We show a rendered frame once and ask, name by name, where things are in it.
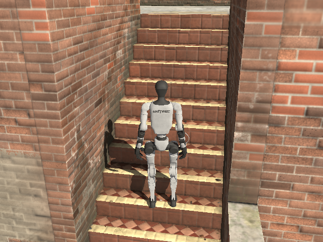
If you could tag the left robot hand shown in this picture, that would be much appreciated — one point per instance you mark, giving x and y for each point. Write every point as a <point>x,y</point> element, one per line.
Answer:
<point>137,152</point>

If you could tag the right robot forearm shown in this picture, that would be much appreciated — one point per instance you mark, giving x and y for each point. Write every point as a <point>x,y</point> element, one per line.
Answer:
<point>181,136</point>

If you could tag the robot left upper arm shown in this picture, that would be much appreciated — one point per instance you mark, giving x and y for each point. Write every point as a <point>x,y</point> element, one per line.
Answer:
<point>143,117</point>

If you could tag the left robot forearm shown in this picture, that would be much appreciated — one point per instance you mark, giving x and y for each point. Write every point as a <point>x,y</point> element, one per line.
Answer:
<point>140,138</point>

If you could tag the robot left foot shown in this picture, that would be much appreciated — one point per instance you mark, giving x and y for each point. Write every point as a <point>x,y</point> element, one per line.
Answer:
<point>152,203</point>

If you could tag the right robot shin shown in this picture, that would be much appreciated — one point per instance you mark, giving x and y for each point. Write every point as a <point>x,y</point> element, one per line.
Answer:
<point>173,183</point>

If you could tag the right robot hand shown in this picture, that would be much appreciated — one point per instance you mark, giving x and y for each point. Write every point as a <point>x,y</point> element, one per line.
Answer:
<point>183,153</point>

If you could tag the robot right upper arm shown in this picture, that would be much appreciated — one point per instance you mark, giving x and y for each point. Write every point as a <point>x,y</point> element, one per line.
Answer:
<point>178,115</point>

